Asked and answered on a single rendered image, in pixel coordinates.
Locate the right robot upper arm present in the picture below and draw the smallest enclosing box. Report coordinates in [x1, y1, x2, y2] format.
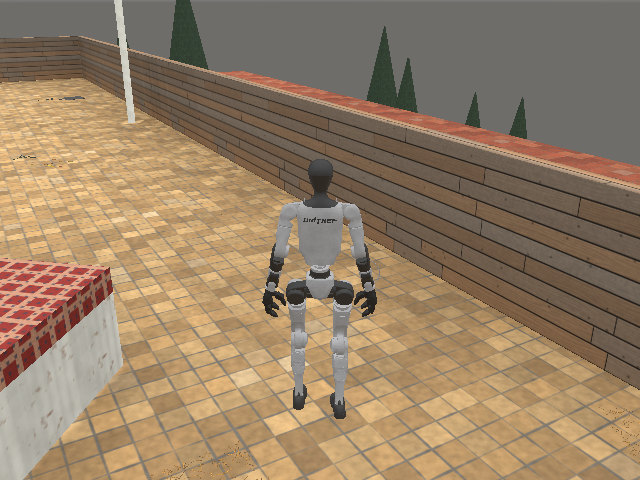
[341, 202, 366, 259]

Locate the left robot foot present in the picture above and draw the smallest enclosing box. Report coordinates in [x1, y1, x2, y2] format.
[293, 384, 307, 410]

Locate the left robot upper arm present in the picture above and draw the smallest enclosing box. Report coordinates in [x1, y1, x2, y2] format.
[274, 202, 300, 258]

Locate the left robot forearm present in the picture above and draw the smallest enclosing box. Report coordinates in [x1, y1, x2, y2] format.
[265, 243, 284, 292]

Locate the robot left hand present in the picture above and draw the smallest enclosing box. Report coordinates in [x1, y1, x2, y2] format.
[262, 289, 286, 317]

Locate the robot right hand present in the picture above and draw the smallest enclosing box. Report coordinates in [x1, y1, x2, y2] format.
[354, 288, 377, 317]

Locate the left robot thigh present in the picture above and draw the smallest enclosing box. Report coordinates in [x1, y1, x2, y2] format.
[286, 279, 308, 349]

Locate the right robot forearm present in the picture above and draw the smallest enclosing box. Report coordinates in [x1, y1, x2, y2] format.
[356, 243, 375, 292]

